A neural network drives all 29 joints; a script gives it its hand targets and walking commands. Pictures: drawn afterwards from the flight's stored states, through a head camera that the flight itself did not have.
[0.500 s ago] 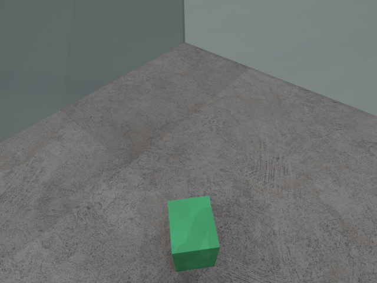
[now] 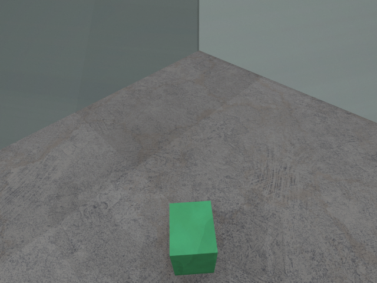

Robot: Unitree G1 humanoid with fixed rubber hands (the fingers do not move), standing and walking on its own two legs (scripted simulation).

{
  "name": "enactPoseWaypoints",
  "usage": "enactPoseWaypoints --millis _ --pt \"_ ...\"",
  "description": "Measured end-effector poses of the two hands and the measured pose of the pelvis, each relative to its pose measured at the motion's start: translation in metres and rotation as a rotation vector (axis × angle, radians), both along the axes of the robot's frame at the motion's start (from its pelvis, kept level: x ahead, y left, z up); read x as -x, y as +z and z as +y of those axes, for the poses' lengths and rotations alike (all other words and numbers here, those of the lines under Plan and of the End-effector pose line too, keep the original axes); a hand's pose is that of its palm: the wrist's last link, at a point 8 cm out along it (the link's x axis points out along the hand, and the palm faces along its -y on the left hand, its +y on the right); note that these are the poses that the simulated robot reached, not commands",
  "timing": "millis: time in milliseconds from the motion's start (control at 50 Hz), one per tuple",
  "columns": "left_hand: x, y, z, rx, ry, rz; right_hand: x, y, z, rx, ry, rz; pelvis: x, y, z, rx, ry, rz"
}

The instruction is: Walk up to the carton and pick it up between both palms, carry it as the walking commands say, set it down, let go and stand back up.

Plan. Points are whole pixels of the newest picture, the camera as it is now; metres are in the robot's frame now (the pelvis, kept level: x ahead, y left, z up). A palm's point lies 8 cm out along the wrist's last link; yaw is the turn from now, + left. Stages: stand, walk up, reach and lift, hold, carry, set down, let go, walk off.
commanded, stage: walk up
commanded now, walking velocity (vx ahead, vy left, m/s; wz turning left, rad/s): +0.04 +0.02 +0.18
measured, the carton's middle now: (192, 239) +0.46 +0.02 -0.63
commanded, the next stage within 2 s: stand in 0.94 s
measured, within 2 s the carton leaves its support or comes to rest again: neither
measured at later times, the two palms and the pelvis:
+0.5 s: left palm out of the picture +0.01 +0.25 -0.15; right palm out of the picture +0.08 -0.22 -0.15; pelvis +0.03 +0.01 -0.01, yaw +5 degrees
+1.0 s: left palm out of the picture +0.00 +0.26 -0.15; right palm out of the picture +0.02 -0.16 -0.14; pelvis +0.04 +0.05 +0.00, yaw +5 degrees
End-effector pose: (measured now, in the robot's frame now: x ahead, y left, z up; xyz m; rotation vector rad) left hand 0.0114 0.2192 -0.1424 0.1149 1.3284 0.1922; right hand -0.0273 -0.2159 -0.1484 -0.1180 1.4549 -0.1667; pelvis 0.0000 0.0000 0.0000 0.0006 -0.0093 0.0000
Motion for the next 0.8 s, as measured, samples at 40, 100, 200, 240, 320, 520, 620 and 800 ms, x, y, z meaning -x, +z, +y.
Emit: enactPoseWaypoints --millis 40,100,200,240,320,520,620,800 --pt "0.001 -0.001 0.007 -0.013 0.014 -0.009 -0.007 0.000 0.001 0.006 0.017 -0.014 0.001 -0.002 0.002 0.000 0.011 0.002" --pt "0.006 -0.003 0.019 -0.029 0.038 -0.009 -0.023 -0.001 0.003 0.011 0.042 -0.053 0.000 -0.005 0.006 0.001 0.023 0.009" --pt "0.014 -0.008 0.026 -0.026 0.054 0.033 -0.044 -0.002 0.008 0.006 0.040 -0.099 -0.016 -0.007 0.010 -0.008 0.035 0.028" --pt "0.011 -0.007 0.022 -0.024 0.063 0.033 -0.048 -0.003 0.009 0.002 0.039 -0.093 -0.024 -0.007 0.008 -0.015 0.041 0.028" --pt "0.002 -0.001 0.017 -0.031 0.085 0.012 -0.066 -0.004 0.007 -0.001 0.052 -0.102 -0.029 -0.005 0.008 -0.005 0.058 0.021" --pt "0.002 -0.004 0.029 -0.063 0.130 0.011 -0.111 -0.005 0.000 0.036 0.137 -0.172 -0.027 -0.011 0.013 0.011 0.087 0.011" --pt "0.024 -0.015 0.037 -0.028 0.165 0.072 -0.135 0.003 0.017 0.038 0.177 -0.226 -0.035 -0.013 0.026 0.014 0.114 0.009" --pt "0.032 -0.012 0.034 0.051 0.154 0.151 -0.110 0.011 0.040 0.050 0.114 -0.159 -0.041 -0.002 0.046 0.004 0.087 -0.002"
